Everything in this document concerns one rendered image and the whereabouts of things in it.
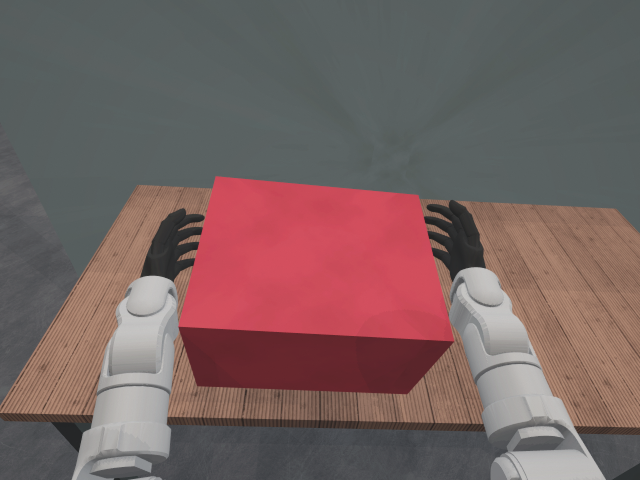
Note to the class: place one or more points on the table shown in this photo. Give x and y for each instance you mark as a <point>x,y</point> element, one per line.
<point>571,273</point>

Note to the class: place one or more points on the robot right upper arm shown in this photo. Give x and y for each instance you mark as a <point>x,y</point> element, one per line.
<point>544,465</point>

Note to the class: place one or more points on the left robot forearm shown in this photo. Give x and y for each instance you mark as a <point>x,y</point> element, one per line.
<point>129,431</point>

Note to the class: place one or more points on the carton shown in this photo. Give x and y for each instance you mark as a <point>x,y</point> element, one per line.
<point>305,287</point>

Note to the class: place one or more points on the right robot hand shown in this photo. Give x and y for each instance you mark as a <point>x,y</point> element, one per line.
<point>464,246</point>

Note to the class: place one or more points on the left robot hand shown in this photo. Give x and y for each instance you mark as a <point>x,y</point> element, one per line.
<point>162,256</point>

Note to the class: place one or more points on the right robot forearm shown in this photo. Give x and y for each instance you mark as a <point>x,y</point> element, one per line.
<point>520,412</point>

